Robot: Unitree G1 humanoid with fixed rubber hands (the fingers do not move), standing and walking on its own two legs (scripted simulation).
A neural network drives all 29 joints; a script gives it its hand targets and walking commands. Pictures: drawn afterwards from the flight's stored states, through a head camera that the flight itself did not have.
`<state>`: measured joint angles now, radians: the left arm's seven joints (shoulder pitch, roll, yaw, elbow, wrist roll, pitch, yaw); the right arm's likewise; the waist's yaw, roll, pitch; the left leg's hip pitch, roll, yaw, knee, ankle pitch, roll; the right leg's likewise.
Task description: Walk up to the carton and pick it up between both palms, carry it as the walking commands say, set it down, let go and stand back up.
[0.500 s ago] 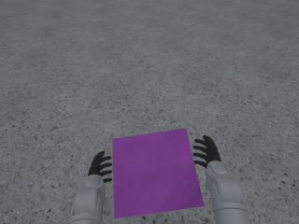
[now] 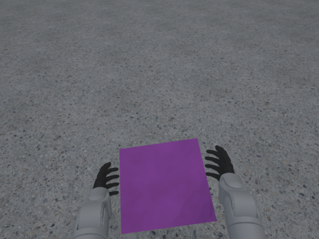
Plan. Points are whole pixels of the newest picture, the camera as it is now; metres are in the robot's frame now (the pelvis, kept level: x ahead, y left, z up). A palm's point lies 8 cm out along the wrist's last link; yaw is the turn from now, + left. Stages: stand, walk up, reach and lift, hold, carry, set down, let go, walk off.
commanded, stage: carry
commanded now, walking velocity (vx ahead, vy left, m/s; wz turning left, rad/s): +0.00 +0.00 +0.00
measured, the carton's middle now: (164, 186) +0.32 +0.00 -0.09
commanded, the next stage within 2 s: none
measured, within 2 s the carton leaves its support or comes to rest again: neither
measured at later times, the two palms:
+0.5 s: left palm (101, 192) +0.27 +0.16 +0.00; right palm (225, 176) +0.29 -0.16 +0.03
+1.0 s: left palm (97, 186) +0.27 +0.17 +0.03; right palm (225, 170) +0.29 -0.15 +0.05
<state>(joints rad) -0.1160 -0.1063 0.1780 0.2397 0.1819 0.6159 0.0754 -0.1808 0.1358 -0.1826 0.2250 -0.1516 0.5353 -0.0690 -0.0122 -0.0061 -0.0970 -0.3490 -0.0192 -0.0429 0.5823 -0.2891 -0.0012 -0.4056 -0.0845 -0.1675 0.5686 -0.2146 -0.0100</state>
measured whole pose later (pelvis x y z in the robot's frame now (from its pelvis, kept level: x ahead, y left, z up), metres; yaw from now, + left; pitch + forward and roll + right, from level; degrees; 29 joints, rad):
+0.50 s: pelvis +0.00 +0.00 +0.00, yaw +0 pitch +3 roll +0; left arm -0.12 -0.10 0.18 0.24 0.18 0.61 0.08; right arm -0.18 0.14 -0.18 0.23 -0.15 0.53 -0.07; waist -0.01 -0.01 -0.10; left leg -0.35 -0.02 -0.04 0.58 -0.29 0.00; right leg -0.41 -0.08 -0.17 0.57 -0.21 -0.01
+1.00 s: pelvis +0.00 +0.00 +0.00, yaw +0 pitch +3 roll +0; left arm -0.11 -0.11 0.16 0.06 0.18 0.72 0.10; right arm -0.18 0.14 -0.13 0.09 -0.15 0.62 -0.09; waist -0.01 -0.01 -0.07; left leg -0.35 -0.02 -0.05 0.58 -0.29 0.00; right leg -0.41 -0.08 -0.17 0.58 -0.22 -0.01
